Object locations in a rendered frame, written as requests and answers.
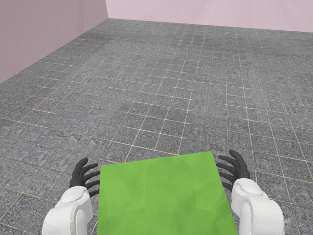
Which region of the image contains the robot left forearm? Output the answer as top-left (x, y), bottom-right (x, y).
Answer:
top-left (42, 186), bottom-right (93, 235)

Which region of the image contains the robot right forearm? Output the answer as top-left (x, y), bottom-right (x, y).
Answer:
top-left (231, 178), bottom-right (285, 235)

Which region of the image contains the robot right hand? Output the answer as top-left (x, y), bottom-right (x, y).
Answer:
top-left (216, 149), bottom-right (250, 192)

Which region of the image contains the carton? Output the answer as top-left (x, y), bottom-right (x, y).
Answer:
top-left (97, 151), bottom-right (239, 235)

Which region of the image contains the robot left hand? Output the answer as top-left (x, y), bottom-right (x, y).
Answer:
top-left (69, 157), bottom-right (100, 198)

